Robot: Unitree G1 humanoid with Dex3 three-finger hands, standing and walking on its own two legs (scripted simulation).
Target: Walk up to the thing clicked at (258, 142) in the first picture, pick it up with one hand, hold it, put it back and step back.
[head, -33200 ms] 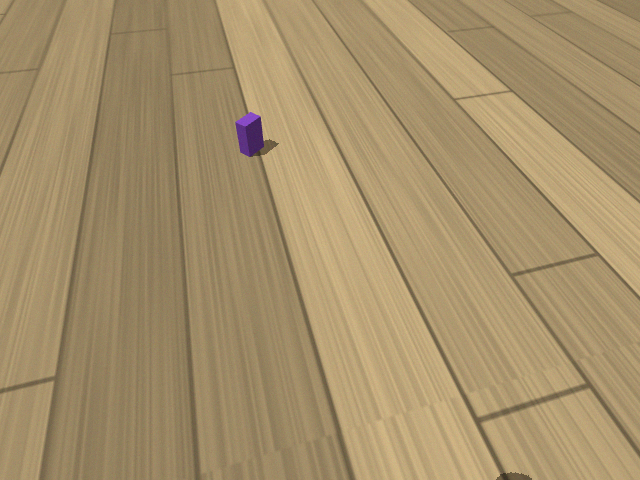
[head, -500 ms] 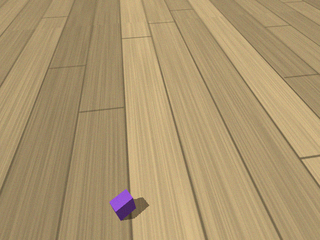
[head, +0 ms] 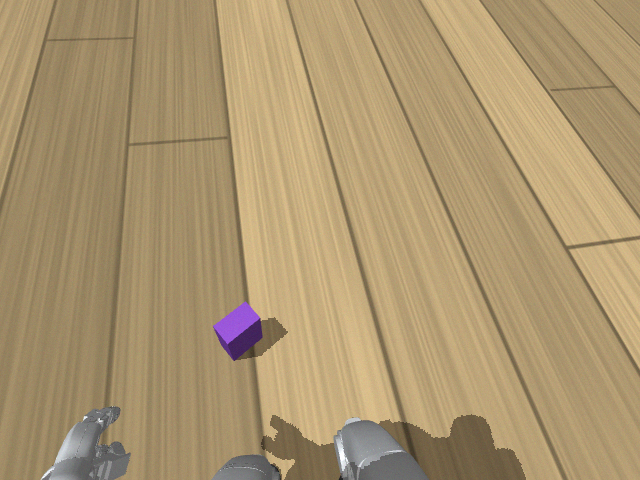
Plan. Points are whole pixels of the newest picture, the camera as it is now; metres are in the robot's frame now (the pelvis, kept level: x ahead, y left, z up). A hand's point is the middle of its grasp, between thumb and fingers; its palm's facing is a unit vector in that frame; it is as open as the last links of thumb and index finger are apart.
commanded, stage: step back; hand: left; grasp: from the side
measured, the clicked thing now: (239, 332) +0.49 +0.19 -0.68
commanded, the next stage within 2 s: none
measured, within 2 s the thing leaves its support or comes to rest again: neither
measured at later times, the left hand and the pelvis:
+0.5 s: hand out of the picture +0.00 +0.24 -0.14, palm faces -0.04 -0.92 -0.40, open 7.4 cm; pelvis -0.12 -0.02 +0.00, yaw -3 degrees
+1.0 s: hand out of the picture -0.19 +0.23 -0.16, palm faces -0.07 -0.91 -0.41, open 7.4 cm; pelvis -0.29 -0.04 -0.02, yaw -5 degrees
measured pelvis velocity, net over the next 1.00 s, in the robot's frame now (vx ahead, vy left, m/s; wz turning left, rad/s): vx -0.29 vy -0.04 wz -0.09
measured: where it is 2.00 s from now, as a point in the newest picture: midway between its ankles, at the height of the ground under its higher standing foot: outside the picture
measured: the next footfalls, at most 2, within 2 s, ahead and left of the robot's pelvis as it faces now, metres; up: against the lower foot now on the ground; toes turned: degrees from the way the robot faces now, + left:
right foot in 0.28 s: -0.05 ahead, -0.13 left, +0.00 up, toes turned -1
left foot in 0.62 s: -0.13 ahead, +0.10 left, +0.00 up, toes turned -2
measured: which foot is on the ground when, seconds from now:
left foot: down 0.00-0.32, up 0.34-0.60, down 0.62-1.00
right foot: up 0.00-0.26, down 0.28-0.64, up 0.66-0.98, down 1.00-1.00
